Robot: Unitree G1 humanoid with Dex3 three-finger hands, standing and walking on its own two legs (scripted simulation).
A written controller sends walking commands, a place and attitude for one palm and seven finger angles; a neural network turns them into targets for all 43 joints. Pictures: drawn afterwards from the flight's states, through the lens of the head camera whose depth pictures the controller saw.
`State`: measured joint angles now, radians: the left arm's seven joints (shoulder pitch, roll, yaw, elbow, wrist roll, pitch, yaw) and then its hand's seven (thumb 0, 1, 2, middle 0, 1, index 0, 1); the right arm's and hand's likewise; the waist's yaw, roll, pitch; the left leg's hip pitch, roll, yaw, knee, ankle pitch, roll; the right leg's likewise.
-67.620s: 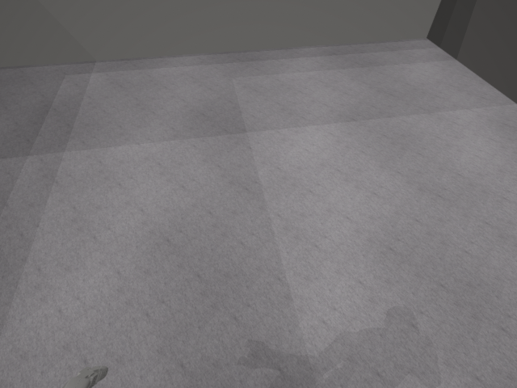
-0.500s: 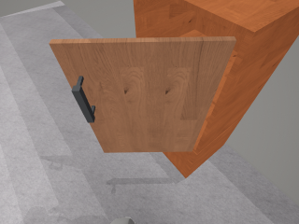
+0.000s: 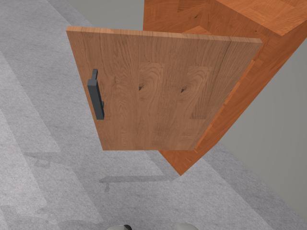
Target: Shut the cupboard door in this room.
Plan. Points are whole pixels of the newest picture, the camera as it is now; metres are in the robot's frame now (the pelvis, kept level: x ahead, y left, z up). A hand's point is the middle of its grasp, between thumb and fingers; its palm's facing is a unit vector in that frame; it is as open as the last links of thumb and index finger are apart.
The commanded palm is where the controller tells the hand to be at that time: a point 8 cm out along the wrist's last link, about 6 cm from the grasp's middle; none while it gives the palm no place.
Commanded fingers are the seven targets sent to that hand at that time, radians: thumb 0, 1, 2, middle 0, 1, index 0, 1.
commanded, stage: come to a stop and stand still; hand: left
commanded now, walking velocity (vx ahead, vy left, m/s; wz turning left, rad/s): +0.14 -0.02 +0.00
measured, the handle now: (97, 95) +0.43 +0.18 +0.07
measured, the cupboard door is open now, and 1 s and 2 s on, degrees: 53 53 53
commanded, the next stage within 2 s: look again from close up in 0.90 s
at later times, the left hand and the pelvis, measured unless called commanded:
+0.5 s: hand out of the picture -0.04 +0.14 -0.17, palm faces +0.08 -0.97 -0.21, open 7.3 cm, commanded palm none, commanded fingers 0.00 0.90 0.90 -0.20 -0.30 -0.20 -0.30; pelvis -0.02 -0.04 +0.00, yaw +2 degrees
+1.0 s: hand out of the picture -0.02 +0.16 -0.18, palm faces +0.05 -0.98 -0.18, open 7.3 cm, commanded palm none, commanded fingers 0.00 0.90 0.90 -0.20 -0.30 -0.20 -0.30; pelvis -0.02 -0.01 +0.00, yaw +1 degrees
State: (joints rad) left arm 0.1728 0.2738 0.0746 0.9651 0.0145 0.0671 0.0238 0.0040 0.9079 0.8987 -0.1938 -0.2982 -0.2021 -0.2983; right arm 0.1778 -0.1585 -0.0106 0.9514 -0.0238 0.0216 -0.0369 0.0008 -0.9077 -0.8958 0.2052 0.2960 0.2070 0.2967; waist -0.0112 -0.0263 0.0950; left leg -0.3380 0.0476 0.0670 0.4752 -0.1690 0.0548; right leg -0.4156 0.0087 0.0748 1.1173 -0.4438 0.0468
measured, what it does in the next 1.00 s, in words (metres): steps on the spot: right foot, then left foot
